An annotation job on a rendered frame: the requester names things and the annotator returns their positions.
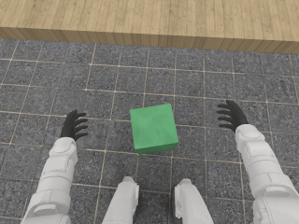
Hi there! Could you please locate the robot right foot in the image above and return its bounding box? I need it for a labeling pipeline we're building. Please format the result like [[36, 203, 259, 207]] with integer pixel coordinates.
[[170, 184, 183, 224]]

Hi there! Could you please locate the right robot hand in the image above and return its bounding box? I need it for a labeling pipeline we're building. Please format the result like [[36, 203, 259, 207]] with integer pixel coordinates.
[[216, 100, 249, 132]]

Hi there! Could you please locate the robot right upper arm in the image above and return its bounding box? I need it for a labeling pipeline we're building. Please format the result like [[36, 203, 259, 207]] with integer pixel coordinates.
[[252, 196, 299, 224]]

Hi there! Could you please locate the robot left upper arm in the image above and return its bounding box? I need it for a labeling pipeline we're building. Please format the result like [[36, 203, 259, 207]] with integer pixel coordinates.
[[22, 213, 71, 224]]

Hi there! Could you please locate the left robot hand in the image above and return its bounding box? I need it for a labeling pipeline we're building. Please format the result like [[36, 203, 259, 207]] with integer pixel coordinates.
[[60, 109, 88, 142]]

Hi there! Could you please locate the right robot forearm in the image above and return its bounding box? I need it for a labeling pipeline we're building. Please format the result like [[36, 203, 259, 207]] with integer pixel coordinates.
[[235, 124, 299, 199]]

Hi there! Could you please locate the left robot thigh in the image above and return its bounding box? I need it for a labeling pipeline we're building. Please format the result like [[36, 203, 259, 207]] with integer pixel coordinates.
[[102, 181, 139, 224]]

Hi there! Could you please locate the left robot forearm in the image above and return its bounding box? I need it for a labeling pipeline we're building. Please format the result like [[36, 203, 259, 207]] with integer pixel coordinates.
[[21, 137, 78, 224]]

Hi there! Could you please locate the carton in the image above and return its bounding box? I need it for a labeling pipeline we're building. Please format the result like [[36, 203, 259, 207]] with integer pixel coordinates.
[[130, 104, 179, 155]]

